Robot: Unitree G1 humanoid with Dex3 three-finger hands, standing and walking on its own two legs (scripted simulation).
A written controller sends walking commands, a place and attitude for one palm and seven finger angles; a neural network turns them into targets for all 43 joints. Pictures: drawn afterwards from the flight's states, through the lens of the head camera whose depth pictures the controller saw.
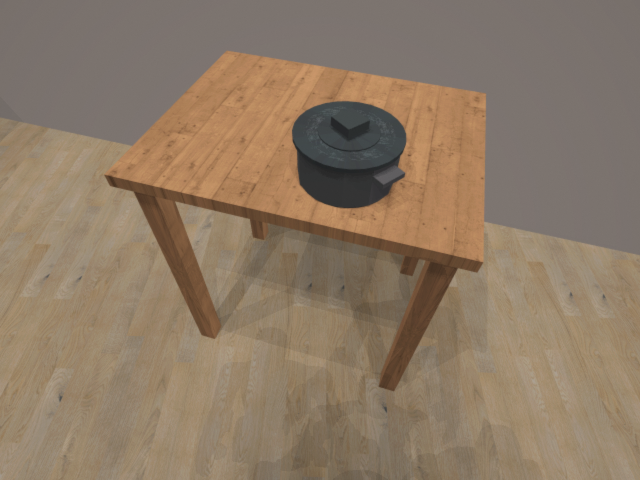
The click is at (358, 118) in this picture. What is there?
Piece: lid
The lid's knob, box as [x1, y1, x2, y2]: [331, 108, 369, 137]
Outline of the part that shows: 352,108 331,116 331,125 347,137 367,129 369,120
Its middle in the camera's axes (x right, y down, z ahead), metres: +0.05 -0.20 +0.68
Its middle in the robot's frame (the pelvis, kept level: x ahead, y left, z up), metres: +0.66 -0.01 +0.08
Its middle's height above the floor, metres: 0.86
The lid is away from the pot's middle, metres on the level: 0.00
